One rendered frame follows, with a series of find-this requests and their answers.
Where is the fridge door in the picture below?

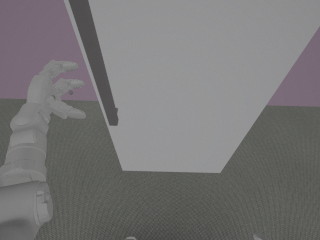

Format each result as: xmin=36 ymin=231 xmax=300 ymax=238
xmin=64 ymin=0 xmax=320 ymax=173

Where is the handle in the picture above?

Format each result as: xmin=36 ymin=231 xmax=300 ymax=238
xmin=68 ymin=0 xmax=119 ymax=126

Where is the left robot forearm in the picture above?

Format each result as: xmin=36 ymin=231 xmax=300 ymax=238
xmin=0 ymin=102 xmax=51 ymax=187

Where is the left robot hand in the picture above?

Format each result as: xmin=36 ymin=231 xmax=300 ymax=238
xmin=26 ymin=59 xmax=86 ymax=119

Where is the left robot upper arm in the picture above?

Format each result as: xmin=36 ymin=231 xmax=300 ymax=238
xmin=0 ymin=180 xmax=54 ymax=240

